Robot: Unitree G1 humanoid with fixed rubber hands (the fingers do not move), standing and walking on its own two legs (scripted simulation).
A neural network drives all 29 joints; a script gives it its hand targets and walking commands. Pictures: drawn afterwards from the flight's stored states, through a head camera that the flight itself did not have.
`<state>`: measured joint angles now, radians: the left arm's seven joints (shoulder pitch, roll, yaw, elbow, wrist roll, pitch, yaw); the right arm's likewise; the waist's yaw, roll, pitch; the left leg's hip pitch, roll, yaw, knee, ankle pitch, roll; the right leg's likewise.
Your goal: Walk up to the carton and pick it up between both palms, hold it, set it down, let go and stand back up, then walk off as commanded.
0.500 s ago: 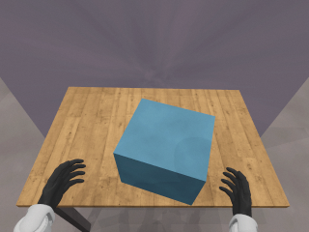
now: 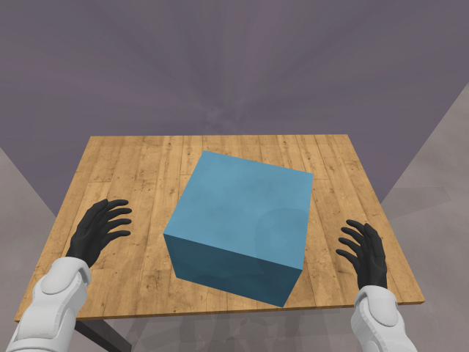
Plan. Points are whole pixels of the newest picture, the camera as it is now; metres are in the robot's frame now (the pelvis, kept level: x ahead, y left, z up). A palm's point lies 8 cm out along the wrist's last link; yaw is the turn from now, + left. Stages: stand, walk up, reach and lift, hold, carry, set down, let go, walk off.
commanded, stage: reach and lift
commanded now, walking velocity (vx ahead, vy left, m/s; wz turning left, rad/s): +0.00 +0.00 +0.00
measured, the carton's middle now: (242, 227) +0.38 +0.00 -0.06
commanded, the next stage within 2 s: none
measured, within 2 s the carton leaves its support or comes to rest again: neither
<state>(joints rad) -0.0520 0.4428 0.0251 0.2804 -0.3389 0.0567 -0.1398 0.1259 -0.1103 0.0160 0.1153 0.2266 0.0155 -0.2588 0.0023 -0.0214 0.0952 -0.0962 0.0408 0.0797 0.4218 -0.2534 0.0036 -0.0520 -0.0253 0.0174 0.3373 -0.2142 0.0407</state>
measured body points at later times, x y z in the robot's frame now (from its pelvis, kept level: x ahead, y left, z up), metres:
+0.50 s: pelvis -0.02 +0.01 +0.00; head +0.00 +0.02 +0.45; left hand +0.39 +0.22 +0.09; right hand +0.30 -0.23 +0.07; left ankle -0.01 +0.11 -0.74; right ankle -0.01 -0.15 -0.74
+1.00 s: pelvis -0.01 -0.01 +0.00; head +0.02 +0.01 +0.45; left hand +0.43 +0.20 +0.09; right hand +0.35 -0.22 +0.05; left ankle -0.01 +0.11 -0.74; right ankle -0.01 -0.15 -0.74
